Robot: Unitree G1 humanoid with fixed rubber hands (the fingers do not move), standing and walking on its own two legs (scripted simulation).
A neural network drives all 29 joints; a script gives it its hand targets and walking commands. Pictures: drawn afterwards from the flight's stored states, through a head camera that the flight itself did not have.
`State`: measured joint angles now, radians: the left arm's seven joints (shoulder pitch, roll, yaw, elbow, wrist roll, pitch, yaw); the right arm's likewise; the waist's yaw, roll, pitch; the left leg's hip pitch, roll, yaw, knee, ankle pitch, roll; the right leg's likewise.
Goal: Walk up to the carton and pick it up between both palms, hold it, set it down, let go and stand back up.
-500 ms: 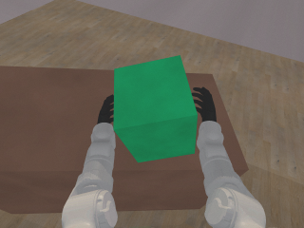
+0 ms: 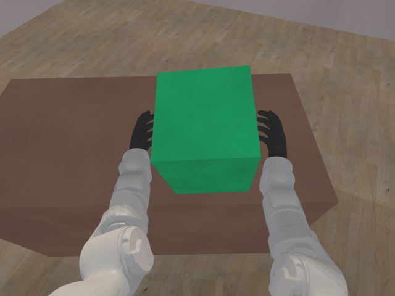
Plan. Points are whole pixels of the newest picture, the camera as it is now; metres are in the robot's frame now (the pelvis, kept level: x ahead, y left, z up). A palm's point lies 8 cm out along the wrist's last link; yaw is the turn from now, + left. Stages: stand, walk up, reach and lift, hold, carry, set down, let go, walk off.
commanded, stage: set down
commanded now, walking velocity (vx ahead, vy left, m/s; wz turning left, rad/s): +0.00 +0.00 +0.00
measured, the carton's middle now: (207, 138) +0.46 +0.03 +0.01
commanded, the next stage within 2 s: none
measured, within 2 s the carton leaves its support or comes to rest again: rests again in 1.14 s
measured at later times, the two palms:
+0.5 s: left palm (153, 139) +0.42 +0.15 +0.05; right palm (286, 155) +0.39 -0.14 +0.05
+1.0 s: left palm (155, 138) +0.45 +0.15 +0.02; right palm (279, 147) +0.43 -0.13 +0.03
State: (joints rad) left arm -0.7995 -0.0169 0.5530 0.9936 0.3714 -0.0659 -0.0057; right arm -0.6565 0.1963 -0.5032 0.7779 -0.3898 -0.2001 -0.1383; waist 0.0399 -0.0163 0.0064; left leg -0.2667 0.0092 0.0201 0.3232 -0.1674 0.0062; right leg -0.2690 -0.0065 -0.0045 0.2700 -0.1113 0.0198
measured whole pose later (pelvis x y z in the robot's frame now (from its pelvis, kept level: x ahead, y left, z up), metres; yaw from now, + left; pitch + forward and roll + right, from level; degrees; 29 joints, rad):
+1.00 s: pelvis +0.04 -0.01 +0.00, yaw +1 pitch +13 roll -1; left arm -0.79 -0.03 0.56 1.03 0.39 -0.26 0.02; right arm -0.68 0.16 -0.55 0.96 -0.39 -0.42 -0.17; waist -0.01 -0.04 -0.04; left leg -0.37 0.03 0.01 0.38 -0.23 -0.01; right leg -0.36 0.01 -0.03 0.32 -0.17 0.01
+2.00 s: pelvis -0.04 +0.00 -0.03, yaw +0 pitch +20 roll -1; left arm -1.14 0.33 -0.14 1.66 -0.33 -0.35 0.04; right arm -1.04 -0.20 -0.02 1.44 0.28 -0.23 -0.09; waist -0.06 -0.03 -0.23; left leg -0.77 0.02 0.02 0.66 -0.24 0.00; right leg -0.76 0.00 -0.03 0.59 -0.18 0.01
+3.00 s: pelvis -0.02 -0.01 +0.00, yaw +1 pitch +5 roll -1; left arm -1.01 0.40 -0.03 1.20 -0.28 0.11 -0.03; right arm -0.94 -0.24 0.05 1.04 0.38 0.12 -0.17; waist -0.05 -0.04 -0.08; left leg -0.31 0.03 0.01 0.41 -0.19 -0.01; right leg -0.30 0.01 -0.03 0.34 -0.13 0.00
